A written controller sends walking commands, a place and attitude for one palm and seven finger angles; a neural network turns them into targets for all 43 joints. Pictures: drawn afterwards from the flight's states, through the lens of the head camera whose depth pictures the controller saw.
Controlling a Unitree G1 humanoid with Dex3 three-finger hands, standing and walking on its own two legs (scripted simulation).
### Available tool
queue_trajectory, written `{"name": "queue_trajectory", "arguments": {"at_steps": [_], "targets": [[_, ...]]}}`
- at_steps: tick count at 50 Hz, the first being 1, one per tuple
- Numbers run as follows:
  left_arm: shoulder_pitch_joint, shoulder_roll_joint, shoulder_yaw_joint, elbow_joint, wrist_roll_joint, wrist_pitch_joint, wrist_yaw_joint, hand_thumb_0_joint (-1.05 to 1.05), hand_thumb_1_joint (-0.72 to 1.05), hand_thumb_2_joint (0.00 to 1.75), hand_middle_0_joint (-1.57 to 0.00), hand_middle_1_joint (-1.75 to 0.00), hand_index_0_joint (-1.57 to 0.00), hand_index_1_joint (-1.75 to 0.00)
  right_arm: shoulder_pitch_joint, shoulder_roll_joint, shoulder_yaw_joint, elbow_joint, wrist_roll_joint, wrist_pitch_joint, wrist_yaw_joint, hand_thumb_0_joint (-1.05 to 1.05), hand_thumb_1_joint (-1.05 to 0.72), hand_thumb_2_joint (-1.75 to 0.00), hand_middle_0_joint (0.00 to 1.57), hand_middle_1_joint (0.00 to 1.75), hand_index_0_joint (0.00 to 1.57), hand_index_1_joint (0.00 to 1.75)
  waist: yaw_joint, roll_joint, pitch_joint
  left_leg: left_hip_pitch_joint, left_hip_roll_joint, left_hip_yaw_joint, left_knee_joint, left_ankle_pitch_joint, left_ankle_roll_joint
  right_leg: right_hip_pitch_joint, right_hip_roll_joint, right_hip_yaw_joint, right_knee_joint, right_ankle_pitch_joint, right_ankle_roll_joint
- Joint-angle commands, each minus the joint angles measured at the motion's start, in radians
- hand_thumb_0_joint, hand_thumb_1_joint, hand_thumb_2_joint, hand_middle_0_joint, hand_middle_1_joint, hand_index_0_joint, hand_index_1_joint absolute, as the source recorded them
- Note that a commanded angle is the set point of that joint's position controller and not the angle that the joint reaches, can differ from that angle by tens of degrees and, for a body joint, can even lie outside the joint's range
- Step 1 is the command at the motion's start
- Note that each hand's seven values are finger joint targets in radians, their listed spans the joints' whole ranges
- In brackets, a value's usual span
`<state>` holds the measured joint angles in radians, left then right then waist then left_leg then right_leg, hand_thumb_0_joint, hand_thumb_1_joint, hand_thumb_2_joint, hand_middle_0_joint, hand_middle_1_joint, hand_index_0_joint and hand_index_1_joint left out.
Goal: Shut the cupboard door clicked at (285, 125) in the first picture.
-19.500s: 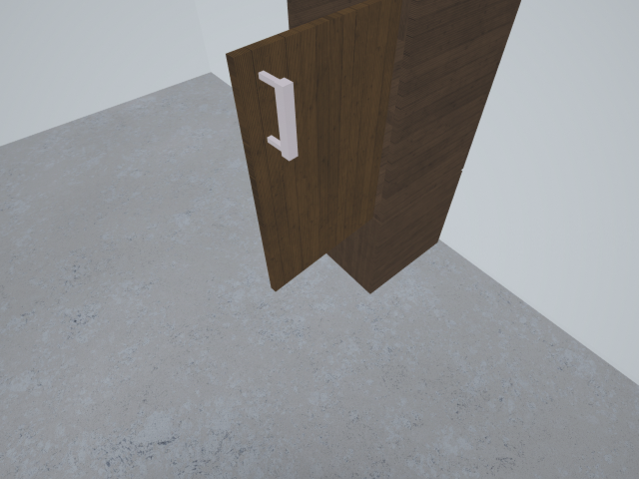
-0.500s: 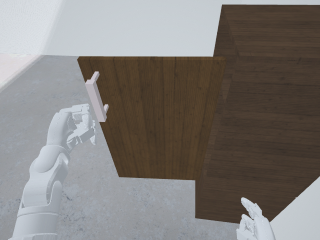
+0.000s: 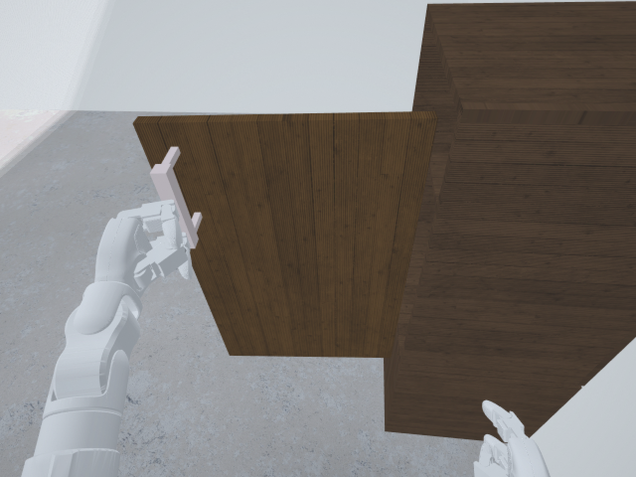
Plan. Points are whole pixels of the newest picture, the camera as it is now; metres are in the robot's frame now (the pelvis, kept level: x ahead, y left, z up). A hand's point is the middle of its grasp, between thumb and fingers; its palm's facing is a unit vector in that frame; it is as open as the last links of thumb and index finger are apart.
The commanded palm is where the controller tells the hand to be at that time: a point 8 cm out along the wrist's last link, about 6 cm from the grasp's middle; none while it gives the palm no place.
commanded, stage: bring the fist close to the handle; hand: left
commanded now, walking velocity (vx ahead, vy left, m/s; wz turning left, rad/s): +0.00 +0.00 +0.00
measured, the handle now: (181, 199) +0.42 +0.22 +0.15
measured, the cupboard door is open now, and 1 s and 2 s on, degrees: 94 81 69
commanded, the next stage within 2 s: push the door shut along its arc in 0.06 s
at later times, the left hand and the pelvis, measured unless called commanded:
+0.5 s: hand (178, 228) +0.36 +0.20 +0.16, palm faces +0.01 -1.00 -0.05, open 3.1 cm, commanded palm +0.35 +0.24 +0.16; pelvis +0.00 +0.00 +0.00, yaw +1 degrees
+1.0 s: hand (214, 198) +0.42 +0.17 +0.16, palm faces -0.16 -0.99 -0.04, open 3.2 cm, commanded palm +0.41 +0.22 +0.16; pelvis +0.00 +0.02 +0.00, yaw +0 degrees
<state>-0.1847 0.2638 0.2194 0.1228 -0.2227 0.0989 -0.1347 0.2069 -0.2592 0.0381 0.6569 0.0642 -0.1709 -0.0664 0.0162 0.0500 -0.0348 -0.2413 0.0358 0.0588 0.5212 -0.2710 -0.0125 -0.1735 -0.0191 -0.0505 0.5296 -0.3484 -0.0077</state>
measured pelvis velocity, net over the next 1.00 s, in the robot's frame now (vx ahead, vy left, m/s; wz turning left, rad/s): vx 0.00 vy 0.02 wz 0.01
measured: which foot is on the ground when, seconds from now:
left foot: down 0.00-1.00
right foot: down 0.00-1.00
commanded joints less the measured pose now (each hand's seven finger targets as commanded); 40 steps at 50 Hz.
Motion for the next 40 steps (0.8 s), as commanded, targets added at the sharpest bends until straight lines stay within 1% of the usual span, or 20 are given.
{"name": "queue_trajectory", "arguments": {"at_steps": [1, 2, 4, 8, 10, 11, 14, 15, 18, 20, 22, 24, 25, 26, 29, 30, 31, 35, 38, 40], "targets": [[-0.372, 0.197, 0.075, -0.201, -0.015, -0.073, 0.005, 0.0, 0.9, 0.9, -1.3, -1.5, -1.3, -1.5, -0.14, -0.105, -0.032, -0.151, 0.001, -0.054, -0.006, 0.0, -0.9, -0.9, 0.2, 0.3, 0.2, 0.3, -0.005, -0.054, -0.189, 0.163, -0.03, -0.023, -0.035, 0.246, 0.042, -0.045, 0.014, 0.002, -0.077, 0.374, 0.01], [-0.36, 0.217, 0.099, -0.18, -0.018, -0.068, 0.001, 0.0, 0.9, 0.9, -1.3, -1.5, -1.3, -1.5, -0.138, -0.108, -0.033, -0.15, 0.002, -0.051, -0.008, 0.0, -0.9, -0.9, 0.2, 0.3, 0.2, 0.3, 0.001, -0.076, -0.195, 0.154, -0.031, -0.024, -0.037, 0.241, 0.041, -0.035, 0.014, 0.002, -0.076, 0.374, 0.011], [-0.378, 0.196, 0.076, -0.174, -0.019, -0.059, -0.011, 0.0, 0.9, 0.9, -1.3, -1.5, -1.3, -1.5, -0.143, -0.104, -0.031, -0.153, 0.005, -0.047, -0.007, 0.0, -0.9, -0.9, 0.2, 0.3, 0.2, 0.3, -0.002, -0.037, -0.202, 0.166, -0.034, -0.02, -0.037, 0.246, 0.04, -0.038, 0.014, 0.003, -0.076, 0.38, 0.009], [-0.372, 0.204, 0.089, -0.148, -0.026, -0.049, -0.022, 0.0, 0.9, 0.9, -1.3, -1.5, -1.3, -1.5, -0.144, -0.104, -0.031, -0.16, 0.008, -0.04, -0.006, 0.0, -0.9, -0.9, 0.2, 0.3, 0.2, 0.3, 0.0, -0.049, -0.194, 0.154, -0.036, -0.021, -0.032, 0.254, 0.042, -0.035, 0.011, 0.004, -0.076, 0.403, 0.011], [-0.405, 0.255, 0.11, -0.135, -0.02, -0.06, -0.03, 0.0, 0.9, 0.9, -1.3, -1.5, -1.3, -1.5, -0.135, -0.116, -0.031, -0.151, 0.005, -0.035, -0.009, 0.0, -0.9, -0.9, 0.2, 0.3, 0.2, 0.3, -0.007, -0.07, -0.197, 0.15, -0.033, -0.02, -0.029, 0.254, 0.045, -0.028, 0.01, 0.009, -0.078, 0.406, 0.013], [-0.443, 0.225, 0.082, -0.142, -0.023, -0.066, -0.039, 0.0, 0.9, 0.9, -1.3, -1.5, -1.3, -1.5, -0.139, -0.109, -0.031, -0.156, 0.007, -0.037, -0.009, 0.0, -0.9, -0.9, 0.2, 0.3, 0.2, 0.3, -0.015, -0.053, -0.196, 0.155, -0.037, -0.02, -0.028, 0.252, 0.046, -0.04, 0.009, 0.01, -0.076, 0.406, 0.013], [-0.506, 0.25, 0.093, -0.097, -0.027, -0.084, -0.064, 0.0, 0.9, 0.9, -1.3, -1.5, -1.3, -1.5, -0.125, -0.115, -0.033, -0.146, 0.007, -0.038, -0.016, 0.0, -0.9, -0.9, 0.2, 0.3, 0.2, 0.3, -0.023, -0.055, -0.213, 0.167, -0.039, -0.024, -0.022, 0.257, 0.046, -0.046, 0.012, 0.011, -0.072, 0.414, 0.01], [-0.516, 0.29, 0.114, -0.07, -0.026, -0.091, -0.069, 0.0, 0.9, 0.9, -1.3, -1.5, -1.3, -1.5, -0.119, -0.123, -0.034, -0.137, 0.005, -0.035, -0.019, 0.0, -0.9, -0.9, 0.2, 0.3, 0.2, 0.3, -0.023, -0.065, -0.21, 0.158, -0.037, -0.024, -0.019, 0.248, 0.048, -0.042, 0.009, 0.017, -0.077, 0.406, 0.012], [-0.583, 0.253, 0.07, -0.022, -0.027, -0.1, -0.097, 0.0, 0.9, 0.9, -1.3, -1.5, -1.3, -1.5, -0.115, -0.118, -0.033, -0.137, 0.009, -0.033, -0.019, 0.0, -0.9, -0.9, 0.2, 0.3, 0.2, 0.3, -0.032, -0.009, -0.216, 0.168, -0.041, -0.028, -0.021, 0.252, 0.045, -0.056, 0.009, 0.015, -0.07, 0.399, 0.004], [-0.585, 0.289, 0.089, 0.045, -0.027, -0.1, -0.107, 0.0, 0.9, 0.9, -1.3, -1.5, -1.3, -1.5, -0.1, -0.131, -0.036, -0.129, 0.011, -0.027, -0.023, 0.0, -0.9, -0.9, 0.2, 0.3, 0.2, 0.3, -0.035, -0.058, -0.205, 0.148, -0.039, -0.029, -0.017, 0.234, 0.049, -0.061, 0.009, 0.018, -0.077, 0.381, 0.007], [-0.654, 0.247, 0.043, 0.059, -0.029, -0.108, -0.12, 0.0, 0.9, 0.9, -1.3, -1.5, -1.3, -1.5, -0.095, -0.127, -0.037, -0.131, 0.013, -0.028, -0.023, 0.0, -0.9, -0.9, 0.2, 0.3, 0.2, 0.3, -0.046, -0.037, -0.215, 0.16, -0.041, -0.038, -0.018, 0.23, 0.047, -0.079, 0.011, 0.013, -0.071, 0.363, 0.002], [-0.693, 0.267, 0.052, 0.082, -0.027, -0.12, -0.126, 0.0, 0.9, 0.9, -1.3, -1.5, -1.3, -1.5, -0.081, -0.133, -0.041, -0.125, 0.011, -0.029, -0.024, 0.0, -0.9, -0.9, 0.2, 0.3, 0.2, 0.3, -0.049, -0.028, -0.235, 0.171, -0.042, -0.042, -0.012, 0.242, 0.048, -0.082, 0.012, 0.013, -0.066, 0.373, -0.001], [-0.679, 0.286, 0.059, 0.114, -0.022, -0.125, -0.128, 0.0, 0.9, 0.9, -1.3, -1.5, -1.3, -1.5, -0.072, -0.14, -0.042, -0.121, 0.009, -0.025, -0.024, 0.0, -0.9, -0.9, 0.2, 0.3, 0.2, 0.3, -0.047, -0.063, -0.234, 0.16, -0.038, -0.043, -0.014, 0.237, 0.051, -0.074, 0.011, 0.013, -0.069, 0.362, 0.0], [-0.724, 0.246, 0.019, 0.107, -0.023, -0.134, -0.137, 0.0, 0.9, 0.9, -1.3, -1.5, -1.3, -1.5, -0.073, -0.135, -0.043, -0.124, 0.01, -0.026, -0.022, 0.0, -0.9, -0.9, 0.2, 0.3, 0.2, 0.3, -0.058, -0.043, -0.232, 0.168, -0.04, -0.043, -0.014, 0.243, 0.05, -0.085, 0.012, 0.011, -0.064, 0.371, -0.001], [-0.773, 0.259, 0.021, 0.163, -0.023, -0.149, -0.15, 0.0, 0.9, 0.9, -1.3, -1.5, -1.3, -1.5, -0.053, -0.141, -0.044, -0.113, 0.009, -0.026, -0.022, 0.0, -0.9, -0.9, 0.2, 0.3, 0.2, 0.3, -0.063, -0.027, -0.242, 0.171, -0.04, -0.05, -0.01, 0.234, 0.048, -0.101, 0.015, 0.009, -0.06, 0.353, -0.006], [-0.768, 0.291, 0.048, 0.177, -0.022, -0.157, -0.15, 0.0, 0.9, 0.9, -1.3, -1.5, -1.3, -1.5, -0.043, -0.148, -0.048, -0.107, 0.005, -0.024, -0.023, 0.0, -0.9, -0.9, 0.2, 0.3, 0.2, 0.3, -0.059, -0.07, -0.255, 0.164, -0.038, -0.051, -0.007, 0.234, 0.052, -0.086, 0.013, 0.009, -0.062, 0.35, -0.004], [-0.78, 0.266, 0.027, 0.186, -0.024, -0.162, -0.158, 0.0, 0.9, 0.9, -1.3, -1.5, -1.3, -1.5, -0.046, -0.145, -0.048, -0.112, 0.008, -0.024, -0.022, 0.0, -0.9, -0.9, 0.2, 0.3, 0.2, 0.3, -0.061, -0.055, -0.257, 0.163, -0.04, -0.047, -0.007, 0.241, 0.053, -0.089, 0.013, 0.012, -0.058, 0.366, -0.005], [-0.859, 0.29, 0.026, 0.269, -0.014, -0.18, -0.175, 0.0, 0.9, 0.9, -1.3, -1.5, -1.3, -1.5, -0.014, -0.154, -0.051, -0.093, 0.004, -0.021, -0.022, 0.0, -0.9, -0.9, 0.2, 0.3, 0.2, 0.3, -0.073, -0.029, -0.25, 0.16, -0.037, -0.054, 0.0, 0.223, 0.051, -0.119, 0.013, 0.009, -0.054, 0.327, -0.009], [-0.936, 0.245, -0.019, 0.312, -0.014, -0.195, -0.188, 0.0, 0.9, 0.9, -1.3, -1.5, -1.3, -1.5, 0.004, -0.152, -0.054, -0.088, 0.006, -0.025, -0.019, 0.0, -0.9, -0.9, 0.2, 0.3, 0.2, 0.3, -0.093, -0.015, -0.26, 0.174, -0.036, -0.065, 0.006, 0.228, 0.048, -0.153, 0.019, 0.002, -0.041, 0.322, -0.013], [-0.935, 0.262, -0.008, 0.32, -0.011, -0.21, -0.19, 0.0, 0.9, 0.9, -1.3, -1.5, -1.3, -1.5, 0.02, -0.159, -0.058, -0.084, 0.001, -0.025, -0.017, 0.0, -0.9, -0.9, 0.2, 0.3, 0.2, 0.3, -0.084, -0.018, -0.294, 0.187, -0.034, -0.071, 0.011, 0.254, 0.048, -0.137, 0.019, 0.001, -0.035, 0.335, -0.016]]}}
